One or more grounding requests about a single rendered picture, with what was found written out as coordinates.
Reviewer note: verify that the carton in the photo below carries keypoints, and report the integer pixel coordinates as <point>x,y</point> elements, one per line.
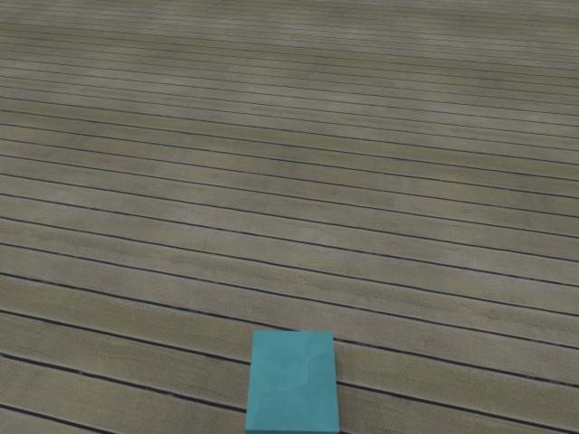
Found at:
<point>292,387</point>

